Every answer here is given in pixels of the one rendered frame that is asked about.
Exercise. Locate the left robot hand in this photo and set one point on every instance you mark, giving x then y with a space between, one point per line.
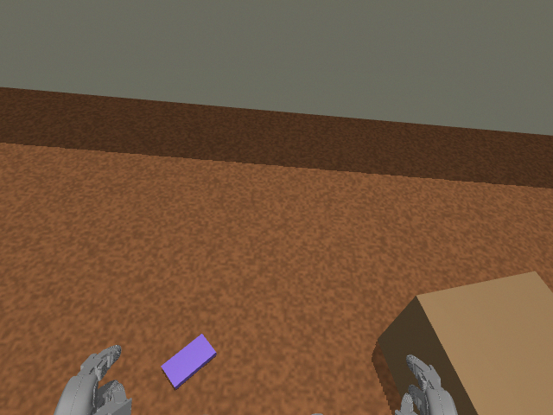
81 395

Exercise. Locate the right robot hand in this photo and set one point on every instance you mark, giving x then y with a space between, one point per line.
432 399

